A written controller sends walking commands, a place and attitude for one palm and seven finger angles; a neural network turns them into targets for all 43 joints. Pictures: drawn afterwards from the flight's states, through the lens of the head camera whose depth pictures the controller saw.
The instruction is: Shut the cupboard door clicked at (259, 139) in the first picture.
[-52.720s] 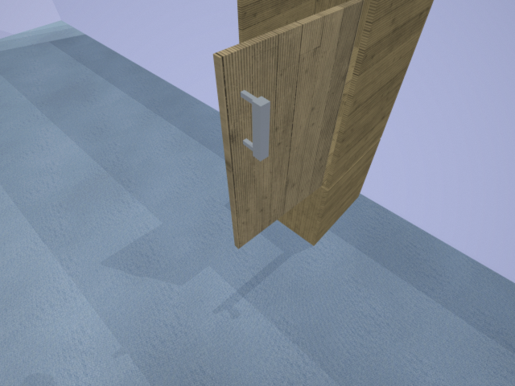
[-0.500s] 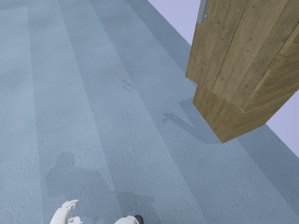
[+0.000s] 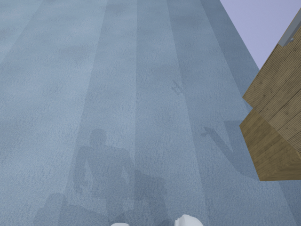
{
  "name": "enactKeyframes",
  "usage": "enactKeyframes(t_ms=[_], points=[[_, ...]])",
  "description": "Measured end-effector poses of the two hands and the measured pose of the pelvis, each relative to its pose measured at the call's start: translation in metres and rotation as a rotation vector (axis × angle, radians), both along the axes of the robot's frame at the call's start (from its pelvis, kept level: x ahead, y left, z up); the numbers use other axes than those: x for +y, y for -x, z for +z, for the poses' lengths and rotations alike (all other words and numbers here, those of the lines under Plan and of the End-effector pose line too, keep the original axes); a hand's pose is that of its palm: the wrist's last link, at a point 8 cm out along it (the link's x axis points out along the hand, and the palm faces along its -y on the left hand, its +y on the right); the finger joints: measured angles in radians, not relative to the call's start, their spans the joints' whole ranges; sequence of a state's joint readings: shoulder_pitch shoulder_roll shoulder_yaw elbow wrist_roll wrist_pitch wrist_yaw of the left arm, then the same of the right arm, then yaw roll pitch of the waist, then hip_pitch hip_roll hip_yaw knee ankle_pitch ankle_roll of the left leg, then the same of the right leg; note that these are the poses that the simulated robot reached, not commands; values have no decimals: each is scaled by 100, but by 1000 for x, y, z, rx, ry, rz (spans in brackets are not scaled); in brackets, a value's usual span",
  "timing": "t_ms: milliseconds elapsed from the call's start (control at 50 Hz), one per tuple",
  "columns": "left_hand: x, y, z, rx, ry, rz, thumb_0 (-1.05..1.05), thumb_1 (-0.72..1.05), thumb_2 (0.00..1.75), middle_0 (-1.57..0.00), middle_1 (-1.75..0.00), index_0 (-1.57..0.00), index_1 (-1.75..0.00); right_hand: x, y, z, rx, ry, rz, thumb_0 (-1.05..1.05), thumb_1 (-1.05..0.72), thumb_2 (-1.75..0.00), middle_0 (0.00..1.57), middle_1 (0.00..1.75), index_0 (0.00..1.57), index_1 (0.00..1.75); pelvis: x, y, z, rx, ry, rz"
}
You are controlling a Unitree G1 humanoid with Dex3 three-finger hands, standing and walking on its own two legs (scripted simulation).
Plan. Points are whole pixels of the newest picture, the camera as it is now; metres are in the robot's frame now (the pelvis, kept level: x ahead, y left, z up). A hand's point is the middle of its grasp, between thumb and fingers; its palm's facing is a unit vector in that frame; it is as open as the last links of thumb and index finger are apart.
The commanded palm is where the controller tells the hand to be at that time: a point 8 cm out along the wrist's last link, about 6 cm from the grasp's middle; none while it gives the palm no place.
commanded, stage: walk to a spot facing it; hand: left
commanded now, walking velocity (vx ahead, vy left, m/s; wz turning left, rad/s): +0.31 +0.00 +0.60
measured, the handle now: (296, 27) +0.77 -0.49 +0.12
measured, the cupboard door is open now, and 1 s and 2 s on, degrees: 24 24 24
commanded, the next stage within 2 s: turn to face it in 0.50 s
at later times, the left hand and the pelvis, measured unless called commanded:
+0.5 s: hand out of the picture +0.03 +0.18 -0.18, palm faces +0.43 -0.89 -0.17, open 7.4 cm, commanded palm none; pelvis +0.14 +0.03 -0.01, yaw +21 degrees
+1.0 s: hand (82, 169) +0.30 +0.26 -0.17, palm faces +0.29 -0.93 -0.21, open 7.4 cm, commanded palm none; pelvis +0.28 +0.07 -0.01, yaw +15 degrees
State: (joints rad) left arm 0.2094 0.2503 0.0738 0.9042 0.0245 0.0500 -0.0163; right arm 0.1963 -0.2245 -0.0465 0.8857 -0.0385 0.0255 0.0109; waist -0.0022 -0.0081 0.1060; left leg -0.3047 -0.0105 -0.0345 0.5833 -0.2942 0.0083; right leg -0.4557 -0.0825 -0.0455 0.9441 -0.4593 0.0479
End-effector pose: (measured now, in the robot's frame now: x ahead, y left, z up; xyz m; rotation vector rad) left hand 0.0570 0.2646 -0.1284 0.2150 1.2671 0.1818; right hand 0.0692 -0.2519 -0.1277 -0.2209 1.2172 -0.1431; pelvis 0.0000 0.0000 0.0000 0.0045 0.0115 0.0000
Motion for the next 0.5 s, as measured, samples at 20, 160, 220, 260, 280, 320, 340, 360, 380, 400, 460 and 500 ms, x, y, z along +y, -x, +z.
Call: enactKeyframes(t_ms=[20,160,220,260,280,320,340,360,380,400,460,500], points=[[-2,-4,4,-17,-3,5,1,91,90,-20,-30,-20,-30,-1,-1,-2,11,-8,6,0,-90,-90,21,30,20,30,-3,-4,1,0,2,12],[-22,-8,12,-112,-46,106,1,91,90,-20,-30,-20,-30,-19,-39,-19,79,-32,79,0,-90,-90,21,30,20,30,-25,-35,-6,-8,-2,125],[-33,6,15,-55,-27,168,0,91,90,-20,-30,-20,-30,-17,-75,-8,55,-40,116,1,-91,-90,20,30,20,30,-25,-52,4,-4,-6,167],[-41,13,15,-15,-4,206,0,91,90,-20,-30,-20,-30,-11,-101,0,31,-46,145,1,-91,-90,20,30,20,30,-24,-64,10,1,-10,201],[-45,17,14,2,9,227,0,91,90,-20,-30,-20,-30,-7,-114,3,21,-48,164,1,-91,-90,20,30,20,30,-23,-70,11,4,-12,219],[-51,23,12,30,35,273,1,91,90,-20,-30,-20,-30,5,-143,8,8,-50,210,1,-91,-90,20,30,20,30,-19,-81,14,7,-14,255],[-54,26,10,43,47,298,1,91,90,-20,-30,-20,-30,12,-157,10,3,-50,239,1,-91,-90,20,30,20,30,-16,-87,14,7,-14,272],[-56,29,8,56,59,323,1,91,90,-20,-30,-20,-30,20,-173,11,-2,-50,269,1,-91,-90,20,30,20,30,-13,-93,13,7,-12,289],[-57,33,5,70,71,350,1,91,90,-20,-30,-20,-30,30,-188,11,-8,-49,301,1,-91,-90,20,30,20,30,-9,-99,13,7,-11,305],[-58,36,3,86,83,376,1,91,90,-20,-30,-20,-30,41,-205,11,-16,-49,333,1,-91,-90,20,30,19,30,-5,-105,11,6,-9,321],[-54,47,-8,140,114,446,0,91,90,-21,-30,-20,-30,78,-254,10,-63,-47,426,1,-91,-90,20,30,19,30,13,-124,3,2,-11,361],[-46,51,-20,180,133,476,1,91,90,-21,-30,-20,-30,102,-285,5,-131,-42,471,0,-91,-90,20,30,20,30,30,-137,-10,-1,6,369]])
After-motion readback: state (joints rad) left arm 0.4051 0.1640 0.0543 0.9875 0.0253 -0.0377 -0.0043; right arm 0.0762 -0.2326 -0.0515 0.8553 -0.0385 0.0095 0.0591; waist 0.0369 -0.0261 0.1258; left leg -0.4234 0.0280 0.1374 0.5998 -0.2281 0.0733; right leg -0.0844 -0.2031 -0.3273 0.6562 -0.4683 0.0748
